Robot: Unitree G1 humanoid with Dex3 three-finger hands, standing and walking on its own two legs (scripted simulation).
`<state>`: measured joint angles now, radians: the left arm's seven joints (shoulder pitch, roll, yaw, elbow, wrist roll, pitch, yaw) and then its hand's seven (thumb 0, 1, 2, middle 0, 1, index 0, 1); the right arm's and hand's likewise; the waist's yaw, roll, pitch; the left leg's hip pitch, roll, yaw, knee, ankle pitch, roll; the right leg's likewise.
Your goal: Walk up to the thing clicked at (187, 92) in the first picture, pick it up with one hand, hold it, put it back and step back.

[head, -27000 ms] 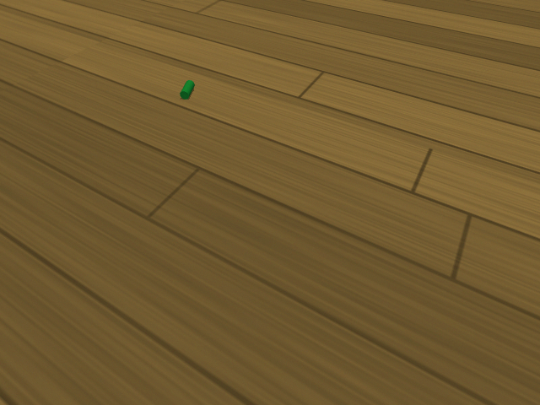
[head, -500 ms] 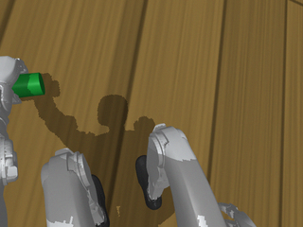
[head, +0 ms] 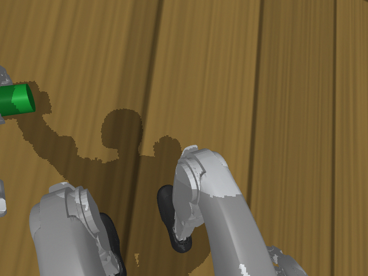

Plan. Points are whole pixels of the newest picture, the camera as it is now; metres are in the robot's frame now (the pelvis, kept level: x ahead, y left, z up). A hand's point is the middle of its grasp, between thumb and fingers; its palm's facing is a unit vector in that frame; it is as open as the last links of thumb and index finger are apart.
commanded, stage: lower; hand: left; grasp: from above
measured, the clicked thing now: out of the picture +0.50 +0.28 -0.22
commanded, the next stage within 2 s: rest in 0.20 s
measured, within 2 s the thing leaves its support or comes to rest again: neither
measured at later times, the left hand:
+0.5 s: hand out of the picture +0.50 +0.28 -0.24, palm faces -0.49 -0.05 -0.87, open 8.7 cm
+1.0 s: hand (4, 109) +0.50 +0.28 -0.28, palm faces -0.47 -0.08 -0.88, open 8.7 cm
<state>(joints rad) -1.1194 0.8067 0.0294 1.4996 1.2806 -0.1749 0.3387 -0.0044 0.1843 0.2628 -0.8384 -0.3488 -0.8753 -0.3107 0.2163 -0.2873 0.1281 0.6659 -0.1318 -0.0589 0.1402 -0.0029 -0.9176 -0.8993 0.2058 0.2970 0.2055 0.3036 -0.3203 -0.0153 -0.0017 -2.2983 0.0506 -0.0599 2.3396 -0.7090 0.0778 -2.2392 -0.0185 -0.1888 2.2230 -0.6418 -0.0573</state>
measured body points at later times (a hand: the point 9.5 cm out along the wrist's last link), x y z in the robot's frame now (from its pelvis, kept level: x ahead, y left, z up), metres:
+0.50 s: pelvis +0.00 +0.00 -0.03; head +0.29 +0.08 +0.30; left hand +0.52 +0.28 -0.19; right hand +0.02 -0.26 -0.11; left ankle +0.07 +0.10 -0.32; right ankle +0.10 -0.10 -0.32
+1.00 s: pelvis +0.00 +0.00 -0.04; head +0.30 +0.10 +0.28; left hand +0.52 +0.28 -0.23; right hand +0.01 -0.26 -0.10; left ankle +0.07 +0.10 -0.32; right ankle +0.10 -0.10 -0.32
